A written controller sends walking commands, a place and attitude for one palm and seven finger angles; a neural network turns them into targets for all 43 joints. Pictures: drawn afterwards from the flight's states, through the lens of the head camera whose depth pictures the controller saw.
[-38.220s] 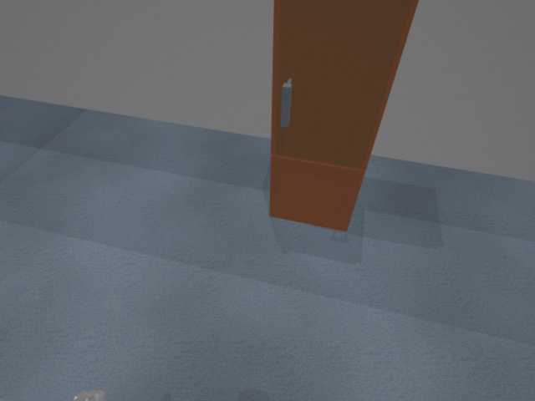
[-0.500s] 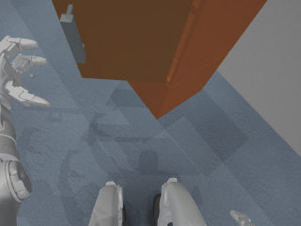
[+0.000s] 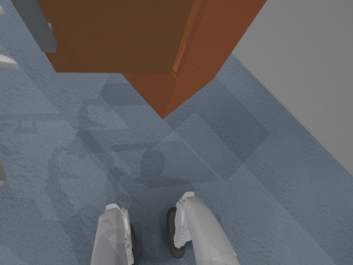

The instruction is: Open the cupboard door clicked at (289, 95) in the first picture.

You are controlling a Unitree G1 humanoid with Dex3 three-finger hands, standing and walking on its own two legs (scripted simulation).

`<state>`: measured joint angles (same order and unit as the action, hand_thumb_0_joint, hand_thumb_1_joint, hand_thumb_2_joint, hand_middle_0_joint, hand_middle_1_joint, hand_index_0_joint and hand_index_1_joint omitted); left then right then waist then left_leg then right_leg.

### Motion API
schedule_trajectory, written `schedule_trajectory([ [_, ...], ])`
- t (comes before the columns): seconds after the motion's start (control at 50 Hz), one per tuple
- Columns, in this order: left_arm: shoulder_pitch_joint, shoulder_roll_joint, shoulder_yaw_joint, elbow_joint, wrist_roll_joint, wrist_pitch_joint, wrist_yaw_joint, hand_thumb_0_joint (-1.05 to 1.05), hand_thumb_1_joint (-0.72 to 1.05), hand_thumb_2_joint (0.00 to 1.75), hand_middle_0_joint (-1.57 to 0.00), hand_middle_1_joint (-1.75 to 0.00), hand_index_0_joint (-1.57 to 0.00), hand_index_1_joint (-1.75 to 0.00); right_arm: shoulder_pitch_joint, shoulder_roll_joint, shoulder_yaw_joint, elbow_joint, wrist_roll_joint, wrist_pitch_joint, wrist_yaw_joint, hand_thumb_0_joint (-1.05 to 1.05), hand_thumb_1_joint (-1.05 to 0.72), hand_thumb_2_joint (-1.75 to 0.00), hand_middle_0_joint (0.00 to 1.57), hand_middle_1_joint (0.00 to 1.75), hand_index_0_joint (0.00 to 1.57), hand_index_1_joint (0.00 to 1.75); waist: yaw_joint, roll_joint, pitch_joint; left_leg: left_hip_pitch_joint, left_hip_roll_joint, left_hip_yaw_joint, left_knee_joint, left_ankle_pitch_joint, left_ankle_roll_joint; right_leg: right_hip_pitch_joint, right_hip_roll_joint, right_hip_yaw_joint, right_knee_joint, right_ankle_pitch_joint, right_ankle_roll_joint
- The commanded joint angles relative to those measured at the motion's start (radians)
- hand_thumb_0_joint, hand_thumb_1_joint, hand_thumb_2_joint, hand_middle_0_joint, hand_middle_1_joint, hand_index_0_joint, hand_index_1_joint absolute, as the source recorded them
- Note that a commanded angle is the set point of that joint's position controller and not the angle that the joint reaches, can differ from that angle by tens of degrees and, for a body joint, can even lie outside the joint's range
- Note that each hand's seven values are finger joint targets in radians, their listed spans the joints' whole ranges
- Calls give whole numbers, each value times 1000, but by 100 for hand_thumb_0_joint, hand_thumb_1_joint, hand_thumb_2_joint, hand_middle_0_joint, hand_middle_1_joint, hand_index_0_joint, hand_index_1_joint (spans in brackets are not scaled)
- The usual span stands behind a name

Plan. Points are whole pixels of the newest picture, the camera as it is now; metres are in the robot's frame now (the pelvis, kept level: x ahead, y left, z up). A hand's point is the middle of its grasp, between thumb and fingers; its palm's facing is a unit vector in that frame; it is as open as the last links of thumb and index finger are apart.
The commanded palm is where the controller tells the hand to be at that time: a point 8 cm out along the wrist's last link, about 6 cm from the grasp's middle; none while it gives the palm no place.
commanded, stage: move the hooked fingers beside the handle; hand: left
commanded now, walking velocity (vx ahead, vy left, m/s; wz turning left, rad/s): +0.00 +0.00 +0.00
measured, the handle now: (35, 10) +0.61 +0.22 +0.05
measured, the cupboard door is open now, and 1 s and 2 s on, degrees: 54 54 54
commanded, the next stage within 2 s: slide the fingers in behind the handle in 0.82 s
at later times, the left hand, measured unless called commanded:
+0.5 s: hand out of the picture +0.55 +0.29 +0.06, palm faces +0.01 -1.00 -0.03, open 13.9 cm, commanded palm +0.55 +0.29 +0.05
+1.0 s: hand out of the picture +0.55 +0.28 +0.06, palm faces +0.01 -1.00 -0.04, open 13.9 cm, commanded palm +0.55 +0.28 +0.05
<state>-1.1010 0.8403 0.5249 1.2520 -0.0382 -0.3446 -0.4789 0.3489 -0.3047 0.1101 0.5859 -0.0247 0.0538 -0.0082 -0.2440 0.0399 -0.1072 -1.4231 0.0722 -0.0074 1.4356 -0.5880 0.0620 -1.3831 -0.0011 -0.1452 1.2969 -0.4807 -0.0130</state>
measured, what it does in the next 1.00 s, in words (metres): stands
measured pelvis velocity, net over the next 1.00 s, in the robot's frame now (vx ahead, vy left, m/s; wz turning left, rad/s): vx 0.01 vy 0.00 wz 0.00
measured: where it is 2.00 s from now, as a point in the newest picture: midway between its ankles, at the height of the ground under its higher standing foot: (153, 249)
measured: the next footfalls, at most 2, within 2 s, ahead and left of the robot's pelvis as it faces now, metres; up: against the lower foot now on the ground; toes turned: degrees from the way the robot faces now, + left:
none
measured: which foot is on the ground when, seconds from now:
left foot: down 0.00-1.00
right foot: down 0.00-1.00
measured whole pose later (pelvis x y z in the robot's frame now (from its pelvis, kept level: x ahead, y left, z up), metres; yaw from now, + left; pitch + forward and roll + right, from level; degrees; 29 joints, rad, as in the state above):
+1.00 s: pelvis +0.01 +0.00 +0.01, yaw +0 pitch +32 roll -8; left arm -1.04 0.79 0.52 1.20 -0.06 -0.35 -0.46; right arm 0.34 -0.28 0.11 0.59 -0.03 0.10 0.01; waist -0.22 0.04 -0.11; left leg -1.39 0.07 -0.01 1.41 -0.59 0.06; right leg -1.35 0.01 -0.15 1.27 -0.49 -0.01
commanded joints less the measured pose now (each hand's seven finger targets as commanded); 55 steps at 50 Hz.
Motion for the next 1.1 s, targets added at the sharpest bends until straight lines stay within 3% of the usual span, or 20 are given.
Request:
schedule_trajectory([
  [0.0,-465,345,40,-193,10,-46,20,0,-50,30,-30,-120,-30,-120,231,-225,-74,-22,-6,1,-19,0,-90,-90,20,30,20,30,-26,274,-605,539,-11,-145,-155,475,-35,166,47,66,-99,192,-11],
  [0.04,-388,354,55,-179,15,-37,16,0,-50,30,-30,-120,-30,-120,239,-222,-72,-34,-8,11,-13,0,-90,-90,20,30,20,30,-2,280,-626,533,-12,-137,-155,505,-36,201,49,66,-98,210,-14],
  [0.14,-317,388,102,-261,-6,-27,-7,0,-50,30,-30,-120,-30,-120,244,-219,-80,-47,-7,33,-4,0,-90,-90,20,30,20,30,21,274,-675,555,-5,-127,-157,575,-31,268,54,71,-104,282,-8],
  [0.18,-313,388,112,-310,-16,-32,-13,0,-50,30,-30,-120,-30,-120,247,-218,-84,-48,-5,36,1,0,-90,-90,20,30,20,30,30,312,-698,605,-1,-137,-166,619,-40,256,54,69,-105,285,-10],
  [0.24,-331,344,99,-344,-34,-38,-9,0,-50,30,-30,-120,-30,-120,249,-215,-94,-28,-4,33,4,0,-90,-90,20,30,20,30,13,288,-679,633,1,-143,-173,610,-39,243,56,67,-125,275,-6],
  [0.3,-350,289,59,-372,-36,-46,-6,0,-50,30,-30,-120,-30,-120,252,-212,-100,-8,-4,31,7,0,-90,-90,20,30,20,30,4,340,-666,718,8,-162,-187,661,-54,181,54,61,-136,257,-9],
  [0.34,-301,272,61,-339,-40,-40,-2,0,-50,30,-30,-120,-30,-120,257,-210,-102,-3,-4,31,7,0,-90,-90,20,30,20,30,10,310,-644,722,7,-165,-197,664,-56,193,54,56,-148,255,-9],
  [0.36,-305,247,43,-345,-43,-43,-4,0,-50,30,-30,-120,-30,-120,257,-207,-102,-2,-5,29,8,0,-90,-90,20,30,20,30,8,334,-640,742,8,-167,-198,687,-56,174,53,57,-150,256,-12],
  [0.4,-285,229,35,-303,-44,-36,0,0,-50,30,-30,-120,-30,-120,253,-208,-101,2,-5,32,5,0,-90,-90,20,30,20,30,0,283,-601,709,6,-159,-202,654,-52,190,54,56,-159,256,-9],
  [0.44,-285,177,-8,-285,-39,-37,5,0,-50,30,-30,-120,-30,-120,241,-201,-101,-1,-3,32,7,0,-90,-90,20,30,20,30,-5,284,-568,693,2,-153,-209,624,-50,183,54,56,-164,243,-10],
  [0.5,-302,178,-5,-291,-36,-60,20,0,-50,30,-30,-120,-30,-120,238,-200,-102,-6,-6,34,6,0,-90,-90,20,30,20,30,-1,303,-573,715,1,-157,-208,656,-58,175,53,56,-159,246,-14],
  [0.54,-299,164,-7,-283,-40,-72,31,0,-50,30,-30,-120,-30,-120,231,-198,-102,-10,-7,34,8,0,-90,-90,20,30,20,30,-4,269,-564,694,-1,-153,-210,626,-55,189,55,56,-162,242,-13],
  [0.62,-306,214,17,-245,-27,-85,44,0,-50,30,-30,-120,-30,-120,215,-200,-93,-20,-5,37,6,0,-90,-90,20,30,20,30,-1,258,-546,626,-9,-131,-199,579,-46,223,55,66,-152,247,-14],
  [0.68,-307,235,26,-260,-21,-96,45,0,-50,30,-30,-120,-30,-120,210,-201,-90,-30,-5,39,7,0,-90,-90,20,30,20,30,7,282,-575,625,-10,-126,-191,584,-45,234,54,71,-141,257,-16],
  [0.72,-315,289,62,-276,-20,-103,43,0,-50,30,-30,-120,-30,-120,206,-204,-90,-34,-6,38,5,0,-90,-90,20,30,20,30,15,271,-609,604,-12,-124,-183,577,-42,269,55,73,-132,269,-14],
  [0.86,-322,209,10,-285,-42,-86,9,0,-50,30,-30,-120,-30,-120,212,-204,-97,-21,0,38,6,0,-90,-90,20,30,20,30,-2,282,-618,653,-5,-144,-182,588,-42,209,54,68,-134,250,-14],
  [0.92,-359,218,7,-260,-42,-69,13,0,-50,30,-30,-120,-30,-120,214,-205,-91,-14,1,36,-1,0,-90,-90,20,30,20,30,-16,239,-593,580,-12,-132,-176,513,-31,229,54,74,-139,238,-8],
  [0.98,-330,218,16,-265,-36,-75,24,0,-50,30,-30,-120,-30,-120,223,-204,-92,-12,-2,31,3,0,-90,-90,20,30,20,30,3,263,-622,613,-10,-138,-184,533,-40,226,54,69,-134,233,-14],
  [1.0,-359,199,-4,-274,-35,-75,28,0,-50,30,-30,-120,-30,-120,219,-203,-93,-8,-3,30,3,0,-90,-90,20,30,20,30,-11,267,-618,610,-11,-137,-179,531,-38,215,54,72,-136,235,-13],
  [1.08,-338,197,5,-270,-29,-74,50,0,-50,30,-30,-120,-30,-120,227,-201,-93,-9,-5,30,7,0,-90,-90,20,30,20,30,1,273,-617,618,-10,-136,-185,536,-39,218,54,70,-136,235,-14],
])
